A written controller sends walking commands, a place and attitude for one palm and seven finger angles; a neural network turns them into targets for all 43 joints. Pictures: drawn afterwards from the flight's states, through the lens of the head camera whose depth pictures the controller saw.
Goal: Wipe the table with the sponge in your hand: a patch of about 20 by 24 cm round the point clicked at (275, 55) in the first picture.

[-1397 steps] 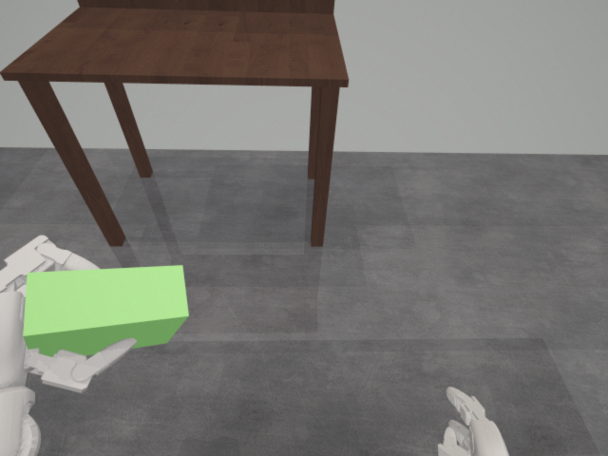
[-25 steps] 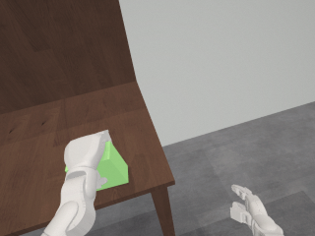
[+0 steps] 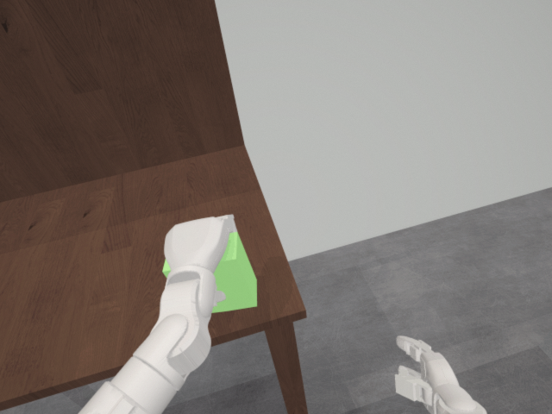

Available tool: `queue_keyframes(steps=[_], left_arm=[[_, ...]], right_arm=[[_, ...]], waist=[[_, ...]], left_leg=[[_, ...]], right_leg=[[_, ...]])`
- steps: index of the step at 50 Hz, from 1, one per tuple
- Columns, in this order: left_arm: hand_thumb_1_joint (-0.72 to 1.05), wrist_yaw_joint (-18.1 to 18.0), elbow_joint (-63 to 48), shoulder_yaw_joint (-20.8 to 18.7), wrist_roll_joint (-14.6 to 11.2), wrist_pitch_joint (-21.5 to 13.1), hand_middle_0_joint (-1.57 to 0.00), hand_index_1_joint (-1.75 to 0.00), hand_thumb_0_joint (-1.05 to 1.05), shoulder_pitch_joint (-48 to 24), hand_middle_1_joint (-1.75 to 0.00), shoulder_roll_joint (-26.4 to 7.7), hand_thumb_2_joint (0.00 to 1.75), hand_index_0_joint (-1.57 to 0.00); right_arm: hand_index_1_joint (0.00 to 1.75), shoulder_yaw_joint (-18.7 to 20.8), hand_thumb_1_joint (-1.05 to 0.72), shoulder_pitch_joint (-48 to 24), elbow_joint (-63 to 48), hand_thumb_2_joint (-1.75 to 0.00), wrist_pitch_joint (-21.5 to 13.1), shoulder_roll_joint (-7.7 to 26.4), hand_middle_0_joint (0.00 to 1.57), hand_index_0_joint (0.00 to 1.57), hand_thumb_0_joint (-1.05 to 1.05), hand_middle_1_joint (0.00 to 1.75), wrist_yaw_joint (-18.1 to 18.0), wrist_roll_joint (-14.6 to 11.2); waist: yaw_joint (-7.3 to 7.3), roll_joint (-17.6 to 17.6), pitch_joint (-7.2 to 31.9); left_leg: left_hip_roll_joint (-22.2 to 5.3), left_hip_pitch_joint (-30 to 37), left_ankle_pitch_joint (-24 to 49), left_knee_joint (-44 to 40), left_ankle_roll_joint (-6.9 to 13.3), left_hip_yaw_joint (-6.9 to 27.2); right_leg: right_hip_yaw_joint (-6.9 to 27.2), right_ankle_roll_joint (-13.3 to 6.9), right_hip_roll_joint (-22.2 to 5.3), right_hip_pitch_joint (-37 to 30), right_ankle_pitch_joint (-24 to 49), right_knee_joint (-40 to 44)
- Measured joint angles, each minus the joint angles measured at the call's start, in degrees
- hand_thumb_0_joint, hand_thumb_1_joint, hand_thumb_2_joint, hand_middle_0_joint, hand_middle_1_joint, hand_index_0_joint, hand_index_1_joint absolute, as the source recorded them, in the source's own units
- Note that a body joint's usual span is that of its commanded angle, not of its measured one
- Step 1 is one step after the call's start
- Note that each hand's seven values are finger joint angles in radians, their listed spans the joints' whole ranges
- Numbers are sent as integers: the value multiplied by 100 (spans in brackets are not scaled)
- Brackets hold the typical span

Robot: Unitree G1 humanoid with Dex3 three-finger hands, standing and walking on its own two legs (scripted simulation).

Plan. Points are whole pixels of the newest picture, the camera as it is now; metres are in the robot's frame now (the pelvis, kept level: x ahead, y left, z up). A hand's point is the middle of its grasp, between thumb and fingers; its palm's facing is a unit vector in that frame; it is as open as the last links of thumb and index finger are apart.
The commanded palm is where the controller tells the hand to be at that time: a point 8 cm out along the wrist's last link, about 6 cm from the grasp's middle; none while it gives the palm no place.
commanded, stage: wipe forward along the third lane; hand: left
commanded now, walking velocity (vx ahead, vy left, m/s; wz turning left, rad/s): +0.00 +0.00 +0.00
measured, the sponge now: (218, 283) +0.31 +0.15 +0.04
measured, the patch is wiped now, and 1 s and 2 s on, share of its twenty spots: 0.75 0.90 1.00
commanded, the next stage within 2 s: wipe back along the third lane in 1.50 s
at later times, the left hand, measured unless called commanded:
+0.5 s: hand (219, 241) +0.35 +0.15 +0.09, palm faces +0.01 -0.05 -1.00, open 9.9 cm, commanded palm +0.33 +0.15 +0.12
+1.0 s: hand (219, 221) +0.40 +0.16 +0.09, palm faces -0.04 -0.03 -1.00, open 9.8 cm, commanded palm +0.38 +0.18 +0.13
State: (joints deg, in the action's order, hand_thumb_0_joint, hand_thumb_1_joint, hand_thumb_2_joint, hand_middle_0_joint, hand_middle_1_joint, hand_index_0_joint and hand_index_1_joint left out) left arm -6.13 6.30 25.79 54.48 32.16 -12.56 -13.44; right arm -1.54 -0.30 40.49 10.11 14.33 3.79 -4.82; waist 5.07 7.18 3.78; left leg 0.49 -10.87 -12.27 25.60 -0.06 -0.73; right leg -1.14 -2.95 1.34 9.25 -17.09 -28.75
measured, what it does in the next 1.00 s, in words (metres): stands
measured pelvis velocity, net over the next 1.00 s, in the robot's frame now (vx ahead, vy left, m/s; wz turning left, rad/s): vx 0.00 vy -0.03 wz -0.01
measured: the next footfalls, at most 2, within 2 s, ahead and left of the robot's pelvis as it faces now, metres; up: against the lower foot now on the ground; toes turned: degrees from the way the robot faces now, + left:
none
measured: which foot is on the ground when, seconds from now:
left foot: down 0.00-1.00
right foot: down 0.00-1.00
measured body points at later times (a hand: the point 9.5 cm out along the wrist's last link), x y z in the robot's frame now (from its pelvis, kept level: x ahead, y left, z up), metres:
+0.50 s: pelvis -0.01 -0.02 +0.00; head -0.04 -0.07 +0.44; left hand +0.35 +0.15 +0.14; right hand +0.20 -0.25 -0.11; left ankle +0.02 +0.13 -0.74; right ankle -0.01 -0.08 -0.74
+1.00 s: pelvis +0.00 -0.03 +0.00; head -0.01 -0.08 +0.44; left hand +0.40 +0.16 +0.15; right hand +0.15 -0.28 -0.13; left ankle +0.02 +0.12 -0.74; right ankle -0.01 -0.08 -0.74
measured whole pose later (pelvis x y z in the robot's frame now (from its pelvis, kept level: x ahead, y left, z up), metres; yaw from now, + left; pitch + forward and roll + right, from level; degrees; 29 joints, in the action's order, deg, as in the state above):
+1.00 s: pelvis +0.00 -0.03 +0.00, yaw +0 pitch +4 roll +2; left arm -6.2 41.8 14.7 53.5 25.1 -36.5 -16.6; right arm -0.9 6.6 42.5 10.2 16.3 -2.4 -5.2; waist 0.2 4.9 5.9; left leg -1.8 -18.8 -12.6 27.6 0.8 -0.1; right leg -1.6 -5.6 4.0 17.3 -16.7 -30.3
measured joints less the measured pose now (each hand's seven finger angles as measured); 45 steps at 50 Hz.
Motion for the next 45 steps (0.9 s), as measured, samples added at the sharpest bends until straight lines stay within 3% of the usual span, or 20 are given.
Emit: queue_keyframes(steps=[12,21,45], left_arm=[[-53,10,640,-218,28,123,-76,-131,-3,-391,-140,49,111,-79],[-54,0,1678,-344,-2,177,-77,-131,-2,-1156,-140,117,112,-80],[-55,-11,3143,-991,-84,-561,-78,-131,1,-2107,-139,-183,113,-81]], right_arm=[[29,76,-91,61,57,-90,81,186,20,20,1,30,-179,-18],[29,53,-91,152,127,-90,58,209,20,20,1,30,-354,-70],[29,76,-91,690,205,-90,46,206,20,20,1,30,-590,-43]], waist=[[-105,-67,47],[-202,-131,104],[-404,-193,217]], left_leg=[[-85,-105,21,14,-41,-24],[-107,-263,50,39,-13,21],[-208,-713,-33,191,75,60]], right_leg=[[25,-76,86,135,31,-37],[-22,-132,114,305,35,-107],[-48,-244,233,731,15,-185]])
